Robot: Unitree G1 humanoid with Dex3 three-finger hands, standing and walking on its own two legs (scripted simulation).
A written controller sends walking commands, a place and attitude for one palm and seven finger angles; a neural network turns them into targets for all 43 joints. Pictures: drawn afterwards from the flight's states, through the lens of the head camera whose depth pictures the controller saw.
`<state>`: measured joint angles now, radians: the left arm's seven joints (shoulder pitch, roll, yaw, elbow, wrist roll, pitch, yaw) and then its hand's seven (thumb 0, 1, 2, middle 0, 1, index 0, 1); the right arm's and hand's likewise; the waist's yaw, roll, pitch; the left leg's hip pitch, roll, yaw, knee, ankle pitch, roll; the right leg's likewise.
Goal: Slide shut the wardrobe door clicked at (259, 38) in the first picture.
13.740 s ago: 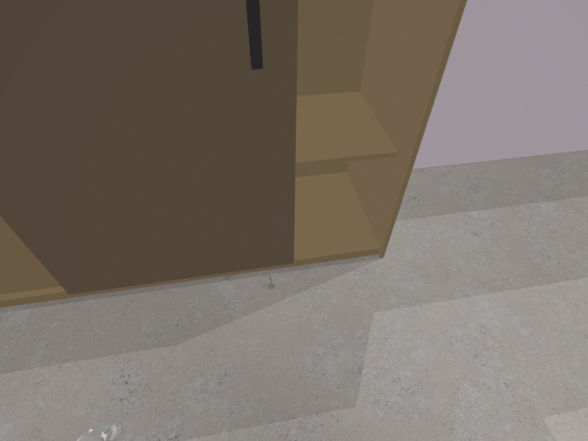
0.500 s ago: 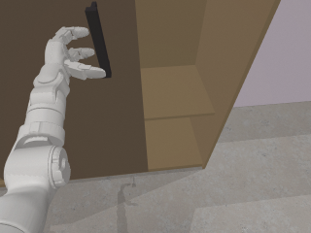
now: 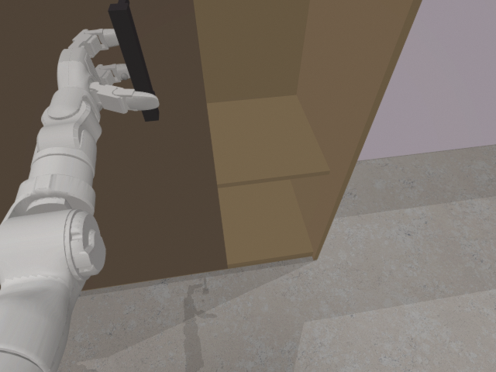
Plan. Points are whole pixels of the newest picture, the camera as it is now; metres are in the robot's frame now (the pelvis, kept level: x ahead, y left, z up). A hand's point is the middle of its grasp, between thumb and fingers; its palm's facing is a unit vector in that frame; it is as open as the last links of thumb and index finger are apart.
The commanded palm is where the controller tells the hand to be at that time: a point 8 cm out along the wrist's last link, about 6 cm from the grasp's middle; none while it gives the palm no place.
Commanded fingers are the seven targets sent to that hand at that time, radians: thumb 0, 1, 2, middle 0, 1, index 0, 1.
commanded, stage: feel for the door with the fingertips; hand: left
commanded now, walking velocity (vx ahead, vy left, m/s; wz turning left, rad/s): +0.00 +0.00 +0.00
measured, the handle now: (138, 62) +0.56 +0.17 +0.22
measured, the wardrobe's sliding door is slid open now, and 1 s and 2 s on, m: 0.38 0.38 0.38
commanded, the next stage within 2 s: slide the fingers in behind the handle in 0.26 s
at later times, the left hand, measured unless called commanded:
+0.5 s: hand (121, 73) +0.52 +0.18 +0.22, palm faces +0.12 -0.99 +0.02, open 14.0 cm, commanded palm +0.49 +0.23 +0.22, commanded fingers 0.00 -0.50 0.30 -0.30 -1.20 -0.30 -1.20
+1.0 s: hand (138, 79) +0.50 +0.16 +0.22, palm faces +0.15 -0.99 -0.01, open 14.0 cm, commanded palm +0.47 +0.20 +0.22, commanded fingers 0.00 -0.50 0.30 -0.30 -1.20 -0.30 -1.20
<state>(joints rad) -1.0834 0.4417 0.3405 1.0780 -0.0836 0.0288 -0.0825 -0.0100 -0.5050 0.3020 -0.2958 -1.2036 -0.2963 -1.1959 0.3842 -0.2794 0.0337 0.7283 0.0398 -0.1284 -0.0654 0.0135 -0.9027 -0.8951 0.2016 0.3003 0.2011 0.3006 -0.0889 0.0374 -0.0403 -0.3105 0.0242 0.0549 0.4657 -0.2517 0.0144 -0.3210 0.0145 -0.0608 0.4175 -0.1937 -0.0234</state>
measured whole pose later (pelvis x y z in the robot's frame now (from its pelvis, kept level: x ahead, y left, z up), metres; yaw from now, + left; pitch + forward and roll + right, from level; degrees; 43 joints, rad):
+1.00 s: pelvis +0.01 +0.00 +0.00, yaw +0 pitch +6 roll -1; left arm -1.03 0.34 0.31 0.92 -0.07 0.08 0.01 -0.01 -0.50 0.30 -0.30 -1.20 -0.30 -1.20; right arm 0.31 -0.25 0.04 0.68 0.03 -0.10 -0.05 0.01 -0.90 -0.90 0.20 0.30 0.20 0.30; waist -0.06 0.04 -0.04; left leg -0.30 0.02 0.06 0.47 -0.27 0.02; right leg -0.31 0.01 -0.06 0.43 -0.21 -0.02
